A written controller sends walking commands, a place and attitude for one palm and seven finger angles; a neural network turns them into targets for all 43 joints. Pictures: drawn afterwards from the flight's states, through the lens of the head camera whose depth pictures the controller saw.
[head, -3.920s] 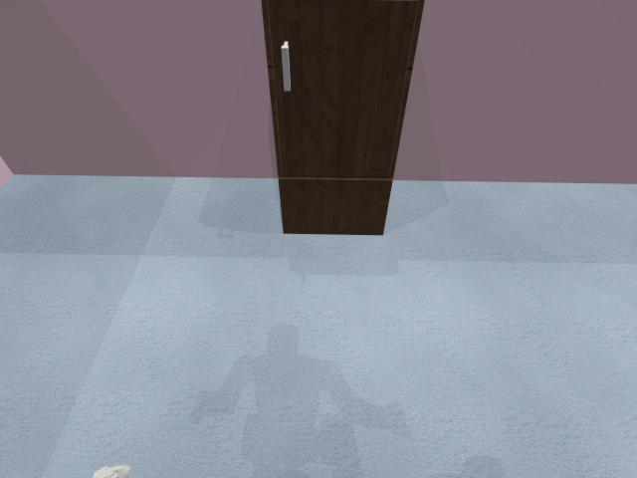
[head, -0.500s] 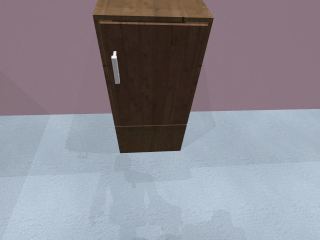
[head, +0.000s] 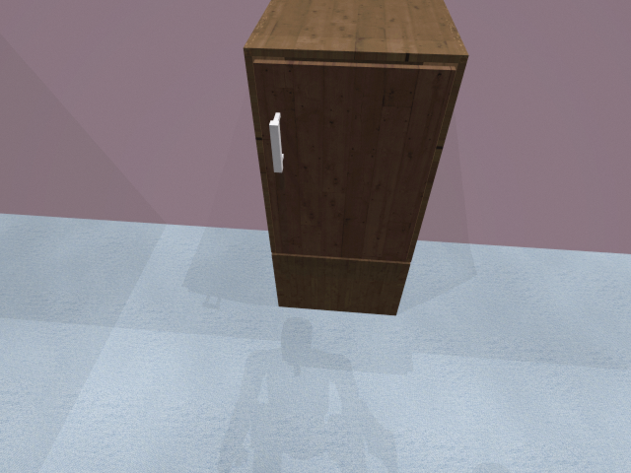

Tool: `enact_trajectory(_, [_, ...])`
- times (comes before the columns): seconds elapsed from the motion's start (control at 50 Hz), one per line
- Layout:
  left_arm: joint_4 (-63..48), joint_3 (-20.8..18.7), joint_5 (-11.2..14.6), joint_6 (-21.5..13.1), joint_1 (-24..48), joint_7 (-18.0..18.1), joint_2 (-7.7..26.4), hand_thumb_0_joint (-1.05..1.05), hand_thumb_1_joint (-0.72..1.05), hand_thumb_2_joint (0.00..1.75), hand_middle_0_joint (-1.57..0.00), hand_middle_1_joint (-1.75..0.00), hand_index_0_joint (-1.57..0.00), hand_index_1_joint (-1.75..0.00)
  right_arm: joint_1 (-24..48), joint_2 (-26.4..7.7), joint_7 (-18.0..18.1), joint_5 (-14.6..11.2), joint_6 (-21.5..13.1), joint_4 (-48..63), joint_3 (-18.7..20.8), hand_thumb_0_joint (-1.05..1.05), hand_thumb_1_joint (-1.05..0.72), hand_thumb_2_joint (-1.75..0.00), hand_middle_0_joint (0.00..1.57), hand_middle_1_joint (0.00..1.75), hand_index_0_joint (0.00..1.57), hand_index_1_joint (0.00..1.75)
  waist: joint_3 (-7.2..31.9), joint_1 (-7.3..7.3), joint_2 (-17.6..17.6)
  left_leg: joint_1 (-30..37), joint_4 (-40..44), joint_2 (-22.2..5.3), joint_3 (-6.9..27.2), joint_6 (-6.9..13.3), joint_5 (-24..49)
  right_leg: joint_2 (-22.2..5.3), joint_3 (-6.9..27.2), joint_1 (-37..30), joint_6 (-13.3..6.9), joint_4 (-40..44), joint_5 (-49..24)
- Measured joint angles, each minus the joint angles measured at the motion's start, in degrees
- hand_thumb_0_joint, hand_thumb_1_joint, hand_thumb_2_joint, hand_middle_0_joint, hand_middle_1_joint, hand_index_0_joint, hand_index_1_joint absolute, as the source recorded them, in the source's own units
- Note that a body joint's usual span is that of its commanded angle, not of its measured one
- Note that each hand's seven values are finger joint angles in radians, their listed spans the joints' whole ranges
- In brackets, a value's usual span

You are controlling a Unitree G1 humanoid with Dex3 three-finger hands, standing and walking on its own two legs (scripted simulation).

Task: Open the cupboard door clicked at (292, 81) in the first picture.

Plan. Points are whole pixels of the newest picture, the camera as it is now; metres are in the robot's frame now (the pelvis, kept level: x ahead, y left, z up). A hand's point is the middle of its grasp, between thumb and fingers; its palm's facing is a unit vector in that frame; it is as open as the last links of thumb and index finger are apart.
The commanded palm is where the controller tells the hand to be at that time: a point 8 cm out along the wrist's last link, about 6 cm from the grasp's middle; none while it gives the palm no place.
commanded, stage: take the last steps up to it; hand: left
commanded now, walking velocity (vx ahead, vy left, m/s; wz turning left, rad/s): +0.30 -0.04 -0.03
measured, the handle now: (277, 142) +0.79 +0.16 -0.01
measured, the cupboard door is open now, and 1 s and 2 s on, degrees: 0 0 0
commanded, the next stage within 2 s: come to a stop and stand still in 0.60 s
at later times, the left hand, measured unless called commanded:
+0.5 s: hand (220, 425) +0.23 +0.18 -0.18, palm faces -0.06 -0.98 -0.21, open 7.3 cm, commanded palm none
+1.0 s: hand (240, 402) +0.27 +0.16 -0.19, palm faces +0.01 -0.99 -0.16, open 7.3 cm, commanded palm none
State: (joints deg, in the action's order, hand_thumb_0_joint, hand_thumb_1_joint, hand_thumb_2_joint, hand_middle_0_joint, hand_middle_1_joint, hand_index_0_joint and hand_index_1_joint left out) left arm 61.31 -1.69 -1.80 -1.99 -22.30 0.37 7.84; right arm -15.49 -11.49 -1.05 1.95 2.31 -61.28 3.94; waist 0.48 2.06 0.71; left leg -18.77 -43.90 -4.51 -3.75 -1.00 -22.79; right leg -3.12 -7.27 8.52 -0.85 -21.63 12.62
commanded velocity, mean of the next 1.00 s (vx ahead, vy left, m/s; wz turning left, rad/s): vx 0.08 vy -0.04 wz -0.01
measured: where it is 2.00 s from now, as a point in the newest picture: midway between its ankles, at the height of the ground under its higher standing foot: outside the picture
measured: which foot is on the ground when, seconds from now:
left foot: up 0.00-0.08, down 0.10-0.52, up 0.54-0.82, down 0.84-1.00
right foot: down 0.00-0.10, up 0.12-0.50, down 0.52-0.94, up 0.96-1.00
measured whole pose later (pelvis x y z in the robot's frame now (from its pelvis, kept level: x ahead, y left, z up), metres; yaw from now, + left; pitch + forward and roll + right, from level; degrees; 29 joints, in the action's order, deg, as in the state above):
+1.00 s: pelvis +0.25 -0.01 -0.01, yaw -4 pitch -1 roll +0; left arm 61.8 -1.3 -0.5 1.5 -14.4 1.2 10.0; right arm -8.4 -7.7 2.2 0.9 -0.4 -59.9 0.9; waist -3.4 1.9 -2.8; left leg -14.1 -27.4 -1.9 -7.6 1.4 -12.0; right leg -2.8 -5.1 12.3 0.7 -31.5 18.0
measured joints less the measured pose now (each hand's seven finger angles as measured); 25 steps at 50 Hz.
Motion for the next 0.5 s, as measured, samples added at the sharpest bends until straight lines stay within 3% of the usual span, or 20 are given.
enact_trajectory(0.08, [2.91, -0.39, 0.4, 0.74, -2.98, -0.24, 0.24, 0.01, 0.91, 0.89, -0.2, -0.3, -0.2, -0.3, 0.8, 0.92, 0.42, -0.34, -1.86, 0.32, -0.89, 0.0, -0.91, -0.89, 0.2, 0.3, 0.2, 0.29, -0.13, 0.87, -0.94, 5.88, 13.07, 0.46, -2.1, 0.72, 2.75, -0.22, 0.05, 0.73, 1.25, -2.78, 2.08])
enact_trajectory(0.12, [4.29, -0.57, 0.66, 1.66, -4.04, -0.45, 0.41, 0.01, 0.91, 0.89, -0.2, -0.3, -0.2, -0.3, 1.23, 1.76, 0.98, -0.26, -3.26, 0.55, -1.16, 0.0, -0.91, -0.89, 0.2, 0.3, 0.2, 0.29, -0.51, 0.48, -1.69, 7.08, 15.15, 0.76, -2.51, 1.02, 6.77, -0.58, 0.72, 3.18, 1.32, -9.46, 7.18])
enact_trajectory(0.16, [5.41, -0.76, 0.26, 3.06, -4.16, -0.72, 0.63, 0.01, 0.91, 0.89, -0.2, -0.3, -0.2, -0.3, 0.86, 2.8, 1.62, -0.04, -4.04, 0.79, -1.22, 0.0, -0.92, -0.89, 0.2, 0.3, 0.2, 0.29, -0.7, -0.2, -2.63, 8.27, 14.66, 1.13, -3.6, 1.41, 5.52, -0.68, 2.05, 7.5, 0.75, -20.27, 11.46])
enact_trajectory(0.2, [5.74, -1.04, 0.03, 3.54, -3.15, -1.24, 0.94, 0.01, 0.91, 0.89, -0.19, -0.3, -0.2, -0.3, -0.49, 3.33, 2.11, -0.09, -4.64, 0.72, -1.44, 0.0, -0.93, -0.89, 0.2, 0.3, 0.2, 0.29, -0.82, -1.13, -2.88, 10.45, 17.12, 1.54, -3.98, 1.64, 5.15, -0.86, 2.51, 12.13, 0.61, -29.47, 9.89])
enact_trajectory(0.26, [4.53, -1.4, 0.01, 2.92, -0.46, -1.71, 1.66, 0.01, 0.91, 0.89, -0.19, -0.3, -0.2, -0.3, -3.09, 4.17, 2.5, -0.26, -5.29, -0.64, -1.99, 0.0, -0.93, -0.89, 0.2, 0.3, 0.2, 0.29, -1.28, -1.59, -3.04, 14.0, 21.98, 2.22, -4.21, 1.61, 6.51, -1.79, 2.81, 17.56, 1.26, -35.3, 5.04])
enact_trajectory(0.32, [2.62, -1.62, 0.21, 2.45, 3.01, -1.75, 2.19, 0.01, 0.91, 0.89, -0.19, -0.3, -0.2, -0.3, -5.71, 5.05, 2.65, -0.39, -5.54, -2.39, -2.29, 0.0, -0.92, -0.89, 0.2, 0.3, 0.2, 0.29, -1.85, -1.83, -2.93, 17.06, 25.15, 2.61, -4.52, 1.41, 6.72, -2.77, 2.94, 20.91, 1.94, -34.3, 2.1])
enact_trajectory(0.38, [0.74, -1.78, 0.47, 2.3, 6.99, -1.75, 2.43, 0.01, 0.91, 0.89, -0.19, -0.3, -0.19, -0.3, -7.81, 5.69, 2.56, -0.22, -5.4, -3.88, -2.29, 0.0, -0.92, -0.89, 0.2, 0.3, 0.2, 0.29, -2.73, -2.58, -2.51, 19.38, 26.12, 2.54, -4.81, 0.69, 5.57, -3.38, 2.52, 21.84, 1.94, -28.06, 0.71])
enact_trajectory(0.5, [-2.44, -2.08, 0.61, 0.7, 13.28, -1.78, 3.31, 0.01, 0.92, 0.89, -0.19, -0.3, -0.19, -0.3, -10.52, 5.56, 2.23, 0.08, -4.51, -5.98, -1.69, 0.0, -0.91, -0.89, 0.21, 0.3, 0.2, 0.29, -4.54, -4.67, -0.53, 21.4, 19.4, 0.12, -5.32, -1.97, -2.0, -1.35, 0.58, 16.49, -0.1, -13.48, -1.12])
